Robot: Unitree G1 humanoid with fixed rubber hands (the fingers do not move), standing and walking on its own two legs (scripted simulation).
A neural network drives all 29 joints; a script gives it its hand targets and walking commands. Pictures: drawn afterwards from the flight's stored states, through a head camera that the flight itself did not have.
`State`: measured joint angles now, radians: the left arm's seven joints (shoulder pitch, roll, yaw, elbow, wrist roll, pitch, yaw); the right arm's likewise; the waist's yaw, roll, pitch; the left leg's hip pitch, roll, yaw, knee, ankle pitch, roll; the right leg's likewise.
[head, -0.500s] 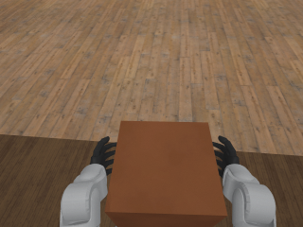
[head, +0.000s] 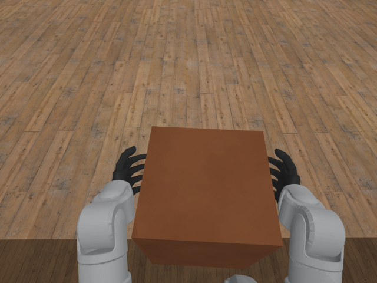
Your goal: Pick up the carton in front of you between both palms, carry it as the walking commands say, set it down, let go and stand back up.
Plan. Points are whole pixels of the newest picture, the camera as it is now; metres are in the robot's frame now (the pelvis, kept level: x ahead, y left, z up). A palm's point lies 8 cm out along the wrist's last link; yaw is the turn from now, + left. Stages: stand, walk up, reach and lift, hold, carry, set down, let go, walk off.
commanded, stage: carry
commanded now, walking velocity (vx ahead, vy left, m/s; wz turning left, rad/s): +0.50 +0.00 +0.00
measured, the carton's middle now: (202, 203) +0.28 -0.01 +0.03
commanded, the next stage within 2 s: none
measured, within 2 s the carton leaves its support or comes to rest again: neither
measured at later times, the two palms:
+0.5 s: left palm (154, 80) +0.65 +0.13 +0.07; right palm (250, 78) +0.68 -0.17 +0.06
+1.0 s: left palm (161, 42) +1.02 +0.14 +0.00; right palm (232, 44) +1.01 -0.16 +0.01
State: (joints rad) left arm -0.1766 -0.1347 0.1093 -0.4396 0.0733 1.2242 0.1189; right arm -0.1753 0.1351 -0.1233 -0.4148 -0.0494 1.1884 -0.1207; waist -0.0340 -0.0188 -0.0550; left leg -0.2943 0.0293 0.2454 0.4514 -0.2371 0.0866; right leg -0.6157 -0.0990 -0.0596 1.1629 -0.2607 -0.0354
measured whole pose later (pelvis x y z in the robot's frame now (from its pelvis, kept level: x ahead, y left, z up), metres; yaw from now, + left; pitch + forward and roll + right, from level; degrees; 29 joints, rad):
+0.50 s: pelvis +0.33 -0.05 -0.01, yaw +2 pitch +6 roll +2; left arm -0.43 -0.13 0.24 -0.22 0.02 1.08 0.14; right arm -0.45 0.14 -0.24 -0.23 -0.04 1.09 -0.15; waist 0.05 0.00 0.10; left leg -0.63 0.04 0.01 1.11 -0.36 0.04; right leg -0.39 0.01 -0.16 0.53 -0.26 -0.12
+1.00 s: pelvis +0.68 +0.00 -0.07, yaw +1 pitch +5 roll -2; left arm -0.45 -0.13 0.24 -0.10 0.06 1.12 0.15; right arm -0.44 0.11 -0.24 -0.09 -0.03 1.09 -0.14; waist -0.06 0.01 0.02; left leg -0.34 -0.06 0.13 0.53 -0.30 0.14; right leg -0.66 -0.04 -0.01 1.20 -0.36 -0.02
